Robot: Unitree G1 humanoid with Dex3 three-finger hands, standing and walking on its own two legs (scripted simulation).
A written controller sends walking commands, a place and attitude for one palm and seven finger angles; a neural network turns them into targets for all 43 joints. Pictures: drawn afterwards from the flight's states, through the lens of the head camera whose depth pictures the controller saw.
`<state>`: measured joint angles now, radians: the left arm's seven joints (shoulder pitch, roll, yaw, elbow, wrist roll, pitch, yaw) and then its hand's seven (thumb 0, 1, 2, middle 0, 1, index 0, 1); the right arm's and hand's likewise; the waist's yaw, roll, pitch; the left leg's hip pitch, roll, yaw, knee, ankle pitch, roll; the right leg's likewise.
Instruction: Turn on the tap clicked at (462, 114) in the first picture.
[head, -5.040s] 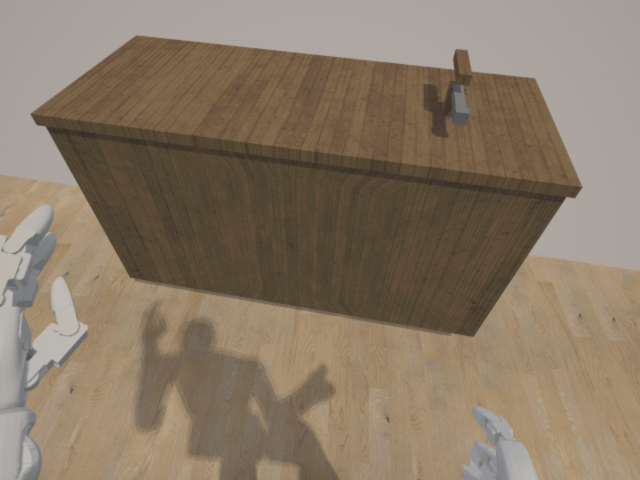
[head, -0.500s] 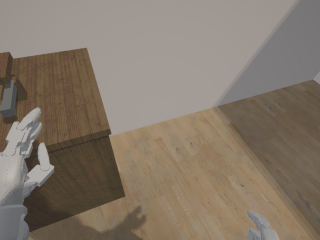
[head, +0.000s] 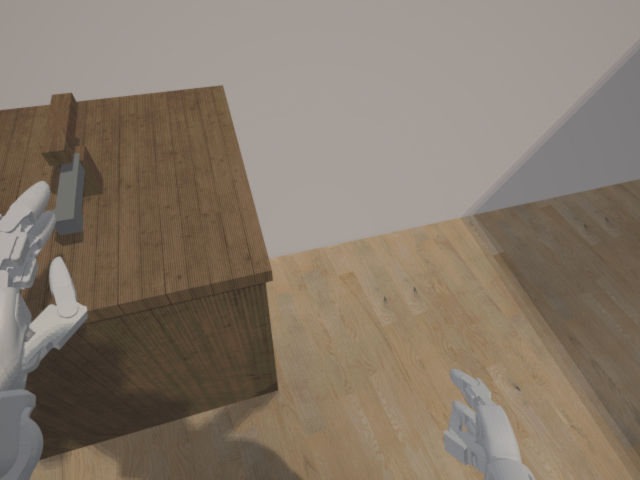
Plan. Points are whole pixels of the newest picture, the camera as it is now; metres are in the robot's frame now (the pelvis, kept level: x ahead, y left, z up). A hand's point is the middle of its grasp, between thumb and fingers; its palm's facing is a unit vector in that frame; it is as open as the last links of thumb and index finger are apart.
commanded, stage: come to a stop and stand still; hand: left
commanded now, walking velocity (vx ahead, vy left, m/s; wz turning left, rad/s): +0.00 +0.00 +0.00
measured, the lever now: (67, 220) +0.40 +0.39 +0.04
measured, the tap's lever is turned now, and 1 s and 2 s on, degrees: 0 0 0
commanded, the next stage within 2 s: look again from close up in 0.30 s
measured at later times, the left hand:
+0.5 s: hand (62, 326) +0.21 +0.25 +0.16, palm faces +0.40 -0.85 -0.35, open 7.4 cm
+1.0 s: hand (79, 325) +0.21 +0.24 +0.15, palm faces +0.41 -0.85 -0.34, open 7.4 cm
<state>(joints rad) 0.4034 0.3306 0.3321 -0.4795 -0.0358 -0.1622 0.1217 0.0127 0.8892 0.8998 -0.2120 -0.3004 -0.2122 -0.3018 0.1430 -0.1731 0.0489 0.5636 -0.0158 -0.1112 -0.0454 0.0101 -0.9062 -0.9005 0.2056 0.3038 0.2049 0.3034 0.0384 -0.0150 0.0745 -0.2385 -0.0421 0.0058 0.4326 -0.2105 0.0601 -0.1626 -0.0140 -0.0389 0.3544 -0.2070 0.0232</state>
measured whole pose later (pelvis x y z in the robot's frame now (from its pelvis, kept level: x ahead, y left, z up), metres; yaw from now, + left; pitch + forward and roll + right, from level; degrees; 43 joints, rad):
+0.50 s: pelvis -0.01 +0.00 +0.00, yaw +0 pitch +1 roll -2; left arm 0.46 0.34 0.34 -0.49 -0.05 -0.18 0.14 0.01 0.89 0.90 -0.21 -0.30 -0.21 -0.30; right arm 0.21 -0.20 0.02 0.58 -0.01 -0.07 -0.06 0.01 -0.91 -0.90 0.20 0.30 0.20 0.30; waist 0.01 0.00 0.02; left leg -0.25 -0.04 0.01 0.43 -0.20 0.06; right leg -0.17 -0.01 -0.04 0.35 -0.19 0.03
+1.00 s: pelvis +0.01 +0.00 -0.01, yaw +2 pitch +1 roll -4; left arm 0.48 0.33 0.30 -0.46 -0.05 -0.18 0.15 0.01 0.89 0.90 -0.21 -0.30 -0.21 -0.30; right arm 0.23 -0.25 -0.01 0.59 0.00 -0.06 -0.06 0.01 -0.91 -0.90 0.20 0.30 0.20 0.30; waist 0.00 0.05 -0.03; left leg -0.32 -0.01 -0.03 0.61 -0.31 0.04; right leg -0.18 0.02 -0.08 0.43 -0.26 0.01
